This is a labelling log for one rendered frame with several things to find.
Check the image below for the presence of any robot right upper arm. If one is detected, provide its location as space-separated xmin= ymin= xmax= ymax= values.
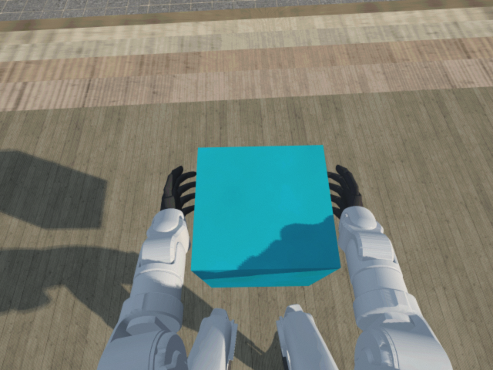
xmin=354 ymin=326 xmax=452 ymax=370

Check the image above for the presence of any robot left upper arm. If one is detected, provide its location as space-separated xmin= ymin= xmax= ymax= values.
xmin=98 ymin=329 xmax=189 ymax=370

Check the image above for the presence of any robot right thigh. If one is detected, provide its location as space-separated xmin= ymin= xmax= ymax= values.
xmin=276 ymin=311 xmax=339 ymax=370

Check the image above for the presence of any robot left thigh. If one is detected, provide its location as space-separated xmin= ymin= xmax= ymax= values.
xmin=187 ymin=314 xmax=238 ymax=370

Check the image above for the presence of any right robot hand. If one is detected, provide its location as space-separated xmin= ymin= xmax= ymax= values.
xmin=327 ymin=165 xmax=364 ymax=219

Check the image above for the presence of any robot right forearm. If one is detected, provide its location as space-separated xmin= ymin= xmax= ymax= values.
xmin=338 ymin=206 xmax=453 ymax=370

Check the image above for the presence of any robot left forearm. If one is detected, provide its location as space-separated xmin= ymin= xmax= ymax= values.
xmin=97 ymin=208 xmax=191 ymax=370

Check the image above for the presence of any left robot hand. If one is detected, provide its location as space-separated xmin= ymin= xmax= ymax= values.
xmin=160 ymin=166 xmax=196 ymax=217

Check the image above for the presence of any robot thigh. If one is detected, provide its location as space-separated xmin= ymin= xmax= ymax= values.
xmin=187 ymin=314 xmax=238 ymax=370
xmin=276 ymin=311 xmax=339 ymax=370

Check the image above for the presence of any carton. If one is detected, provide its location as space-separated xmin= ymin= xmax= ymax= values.
xmin=191 ymin=145 xmax=340 ymax=288

